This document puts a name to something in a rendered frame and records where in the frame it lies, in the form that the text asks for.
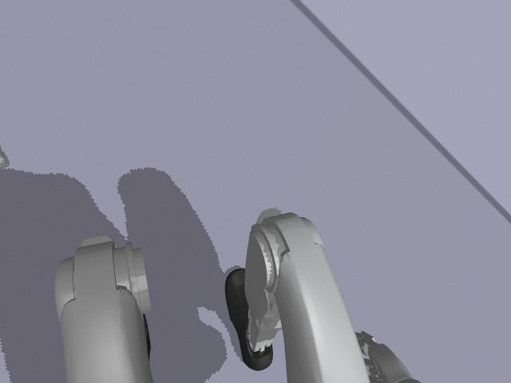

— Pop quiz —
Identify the right robot hand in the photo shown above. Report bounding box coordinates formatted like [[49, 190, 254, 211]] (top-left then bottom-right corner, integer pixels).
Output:
[[355, 331, 413, 383]]

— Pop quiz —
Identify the right robot foot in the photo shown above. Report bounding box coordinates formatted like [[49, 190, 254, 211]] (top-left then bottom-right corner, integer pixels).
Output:
[[225, 269, 273, 371]]

